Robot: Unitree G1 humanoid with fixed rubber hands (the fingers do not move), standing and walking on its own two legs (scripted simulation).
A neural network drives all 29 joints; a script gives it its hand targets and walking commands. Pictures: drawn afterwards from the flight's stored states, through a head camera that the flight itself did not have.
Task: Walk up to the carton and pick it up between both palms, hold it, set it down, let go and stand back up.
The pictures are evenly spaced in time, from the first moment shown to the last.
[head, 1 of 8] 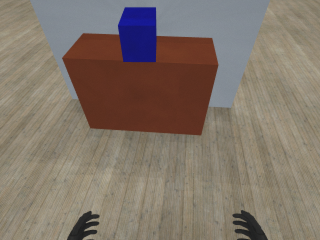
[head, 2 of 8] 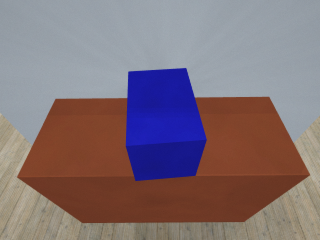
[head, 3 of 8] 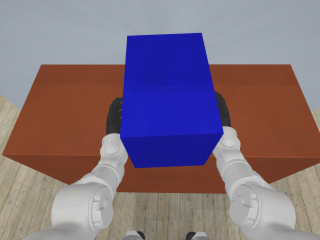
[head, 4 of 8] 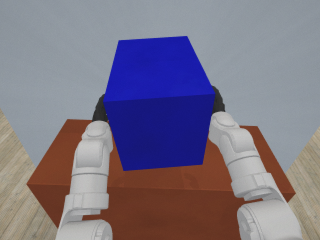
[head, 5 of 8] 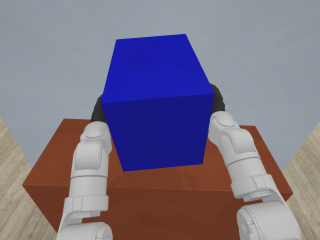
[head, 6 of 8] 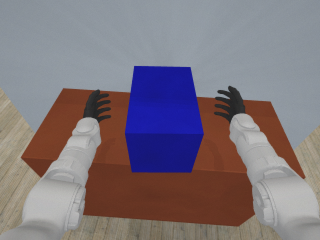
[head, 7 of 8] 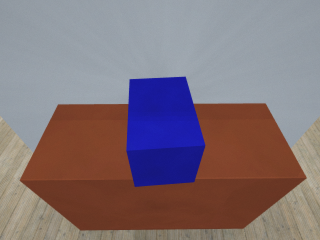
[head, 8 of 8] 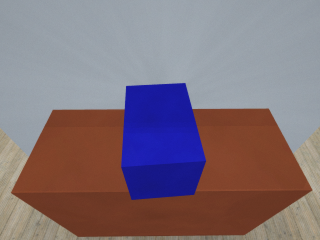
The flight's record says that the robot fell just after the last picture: no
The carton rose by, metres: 0.23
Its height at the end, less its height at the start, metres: +0.00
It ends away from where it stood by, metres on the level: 0.01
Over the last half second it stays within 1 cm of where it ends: yes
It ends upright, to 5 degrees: yes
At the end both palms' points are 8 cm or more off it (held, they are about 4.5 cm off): yes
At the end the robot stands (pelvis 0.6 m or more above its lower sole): yes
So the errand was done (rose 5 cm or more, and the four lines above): yes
